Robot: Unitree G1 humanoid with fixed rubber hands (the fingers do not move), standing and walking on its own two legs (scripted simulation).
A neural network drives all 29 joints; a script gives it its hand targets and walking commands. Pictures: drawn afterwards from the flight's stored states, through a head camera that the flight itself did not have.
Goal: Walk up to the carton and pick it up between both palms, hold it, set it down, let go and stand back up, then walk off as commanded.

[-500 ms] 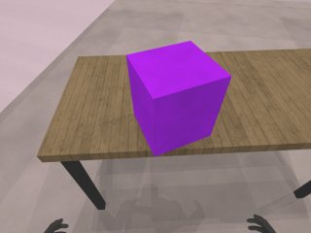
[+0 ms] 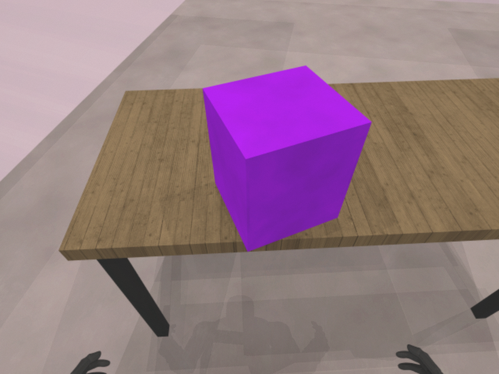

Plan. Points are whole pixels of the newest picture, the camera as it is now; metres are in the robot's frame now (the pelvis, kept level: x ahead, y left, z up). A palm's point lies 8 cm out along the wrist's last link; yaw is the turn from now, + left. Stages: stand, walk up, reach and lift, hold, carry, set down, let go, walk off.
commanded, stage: walk up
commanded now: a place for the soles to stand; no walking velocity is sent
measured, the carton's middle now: (276, 159) +0.48 -0.03 +0.07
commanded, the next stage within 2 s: reach and lift in 0.92 s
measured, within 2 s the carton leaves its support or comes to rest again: neither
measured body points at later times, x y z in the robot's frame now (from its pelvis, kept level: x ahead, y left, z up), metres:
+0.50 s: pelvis +0.00 +0.00 +0.00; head +0.00 +0.00 +0.45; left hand +0.11 +0.30 -0.10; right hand +0.13 -0.28 -0.10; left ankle +0.03 +0.12 -0.72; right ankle +0.02 -0.14 -0.72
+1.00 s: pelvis -0.01 +0.00 +0.00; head +0.00 -0.01 +0.45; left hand +0.11 +0.30 -0.10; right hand +0.13 -0.28 -0.11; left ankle +0.03 +0.12 -0.72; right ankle +0.02 -0.14 -0.72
